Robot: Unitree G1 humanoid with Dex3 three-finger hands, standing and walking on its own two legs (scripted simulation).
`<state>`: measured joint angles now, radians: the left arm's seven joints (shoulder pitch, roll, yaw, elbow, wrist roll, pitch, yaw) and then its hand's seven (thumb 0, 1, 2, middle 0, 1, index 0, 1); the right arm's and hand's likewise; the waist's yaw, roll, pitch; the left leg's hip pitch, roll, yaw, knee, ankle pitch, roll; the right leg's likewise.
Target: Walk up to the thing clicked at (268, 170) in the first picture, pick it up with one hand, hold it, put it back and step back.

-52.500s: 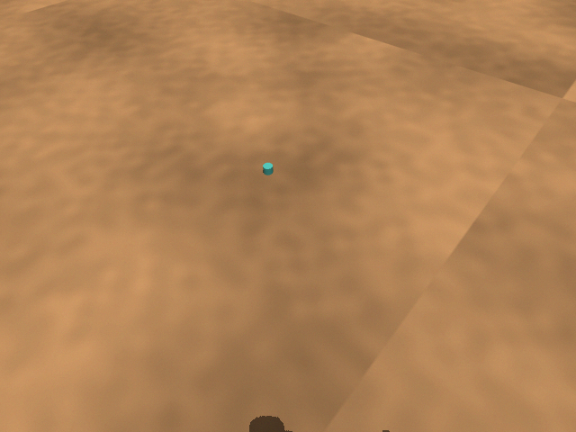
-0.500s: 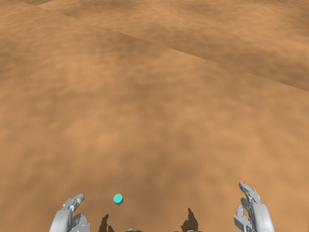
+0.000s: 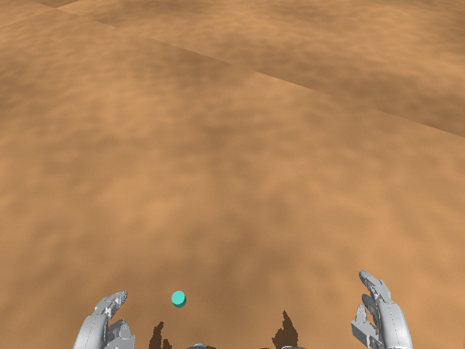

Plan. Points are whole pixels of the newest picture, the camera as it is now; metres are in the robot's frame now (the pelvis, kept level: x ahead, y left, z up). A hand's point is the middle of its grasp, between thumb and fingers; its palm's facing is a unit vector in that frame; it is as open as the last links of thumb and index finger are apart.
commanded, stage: home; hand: left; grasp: from above
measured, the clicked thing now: (179, 299) +0.43 +0.22 -0.69
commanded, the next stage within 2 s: stand in 0.74 s
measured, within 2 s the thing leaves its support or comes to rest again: neither
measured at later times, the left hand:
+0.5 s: hand (131, 338) +0.17 +0.18 -0.04, palm faces +0.04 -0.98 -0.21, open 7.4 cm
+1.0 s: hand out of the picture +0.16 +0.21 -0.08, palm faces +0.01 -0.95 -0.32, open 7.4 cm
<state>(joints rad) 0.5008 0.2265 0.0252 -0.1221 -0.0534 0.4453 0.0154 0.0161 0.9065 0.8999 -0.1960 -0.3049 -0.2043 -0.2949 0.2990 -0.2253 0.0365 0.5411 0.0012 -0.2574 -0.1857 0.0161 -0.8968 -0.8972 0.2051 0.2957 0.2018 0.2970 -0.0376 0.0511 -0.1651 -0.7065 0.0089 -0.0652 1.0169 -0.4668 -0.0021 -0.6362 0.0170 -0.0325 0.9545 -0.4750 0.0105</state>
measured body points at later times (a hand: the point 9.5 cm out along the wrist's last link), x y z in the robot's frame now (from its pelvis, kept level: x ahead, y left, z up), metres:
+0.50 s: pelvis +0.01 +0.00 +0.00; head +0.01 +0.00 +0.45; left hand +0.16 +0.23 -0.03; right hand +0.17 -0.25 -0.06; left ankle +0.02 +0.12 -0.68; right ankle +0.00 -0.13 -0.68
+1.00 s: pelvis +0.00 +0.00 +0.02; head +0.02 +0.01 +0.47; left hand +0.16 +0.26 -0.06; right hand +0.14 -0.26 -0.08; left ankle +0.02 +0.12 -0.68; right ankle +0.00 -0.13 -0.68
